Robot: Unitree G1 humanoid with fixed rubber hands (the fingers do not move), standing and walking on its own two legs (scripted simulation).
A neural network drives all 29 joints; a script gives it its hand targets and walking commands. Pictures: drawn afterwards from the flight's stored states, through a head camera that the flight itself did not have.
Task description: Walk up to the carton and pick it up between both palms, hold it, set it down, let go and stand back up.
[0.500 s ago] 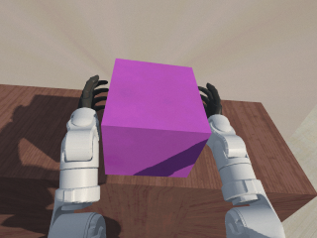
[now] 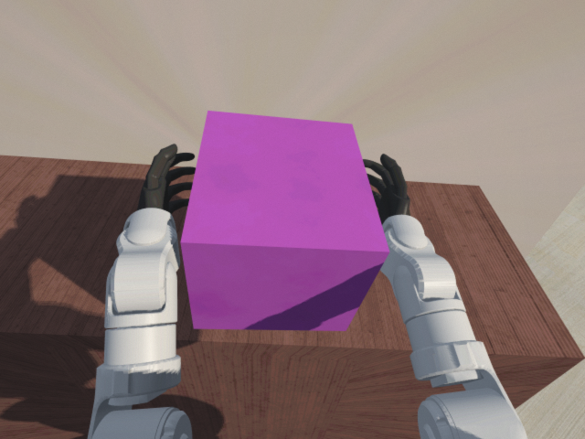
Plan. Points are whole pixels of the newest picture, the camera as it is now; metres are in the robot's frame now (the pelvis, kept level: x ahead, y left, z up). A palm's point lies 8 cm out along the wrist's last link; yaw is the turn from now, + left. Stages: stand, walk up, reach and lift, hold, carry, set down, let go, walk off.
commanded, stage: hold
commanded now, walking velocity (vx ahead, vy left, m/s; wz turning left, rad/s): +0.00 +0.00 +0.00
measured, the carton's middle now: (277, 221) +0.37 +0.00 +0.14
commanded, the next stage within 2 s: set down in 1.38 s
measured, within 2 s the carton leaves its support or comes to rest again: neither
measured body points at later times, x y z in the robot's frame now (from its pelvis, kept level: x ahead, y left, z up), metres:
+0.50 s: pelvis -0.02 +0.00 +0.00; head -0.06 +0.02 +0.45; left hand +0.36 +0.15 +0.19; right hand +0.36 -0.15 +0.17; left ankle +0.02 +0.14 -0.75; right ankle +0.01 -0.13 -0.75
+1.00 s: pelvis +0.00 +0.00 +0.00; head -0.03 +0.03 +0.45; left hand +0.37 +0.15 +0.18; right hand +0.37 -0.15 +0.17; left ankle +0.02 +0.14 -0.75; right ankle +0.01 -0.13 -0.75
